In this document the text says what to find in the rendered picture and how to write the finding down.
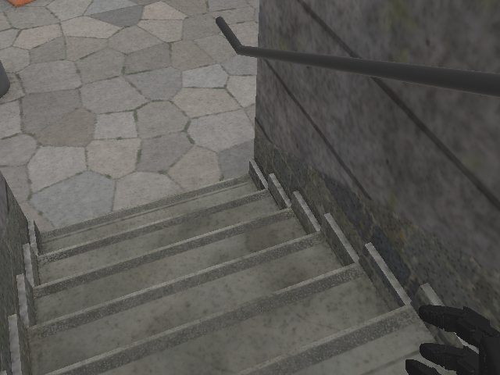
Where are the stairs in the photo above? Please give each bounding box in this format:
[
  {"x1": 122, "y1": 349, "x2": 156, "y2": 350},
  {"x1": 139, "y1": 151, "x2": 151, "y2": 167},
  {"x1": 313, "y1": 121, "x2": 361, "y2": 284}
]
[{"x1": 27, "y1": 173, "x2": 457, "y2": 375}]

